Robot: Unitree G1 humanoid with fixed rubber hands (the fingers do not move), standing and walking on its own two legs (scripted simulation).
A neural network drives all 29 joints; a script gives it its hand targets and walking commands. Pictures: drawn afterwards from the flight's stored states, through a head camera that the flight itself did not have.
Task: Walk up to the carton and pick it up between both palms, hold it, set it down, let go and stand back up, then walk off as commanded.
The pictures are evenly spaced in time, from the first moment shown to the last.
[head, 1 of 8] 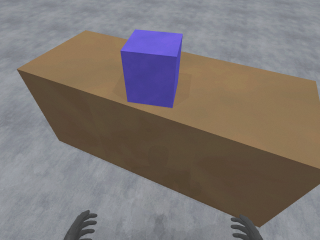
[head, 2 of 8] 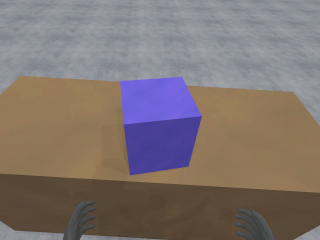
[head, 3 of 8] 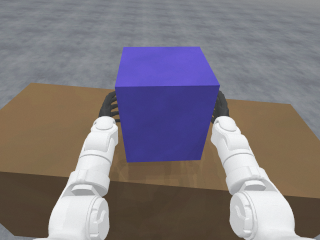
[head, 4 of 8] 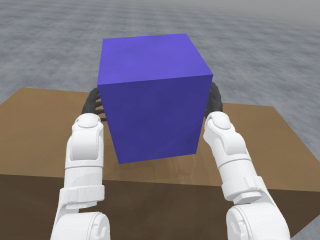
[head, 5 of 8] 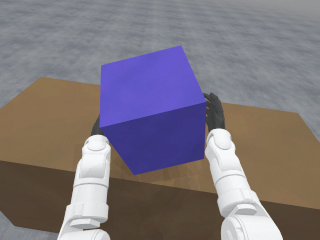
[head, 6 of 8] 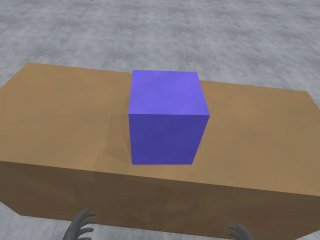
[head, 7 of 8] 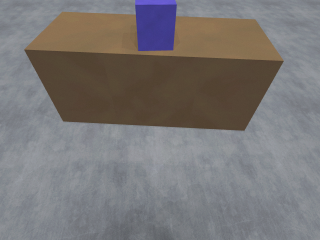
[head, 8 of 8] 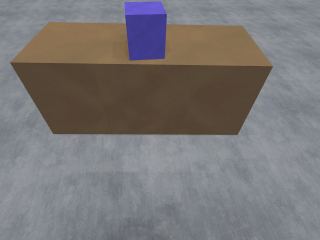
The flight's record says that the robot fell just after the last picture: no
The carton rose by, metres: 0.22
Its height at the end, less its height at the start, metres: +0.00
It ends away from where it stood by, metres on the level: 0.01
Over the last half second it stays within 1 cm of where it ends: yes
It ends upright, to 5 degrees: yes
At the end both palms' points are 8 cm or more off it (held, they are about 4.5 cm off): yes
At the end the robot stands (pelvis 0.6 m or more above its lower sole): yes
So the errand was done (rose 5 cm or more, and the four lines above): yes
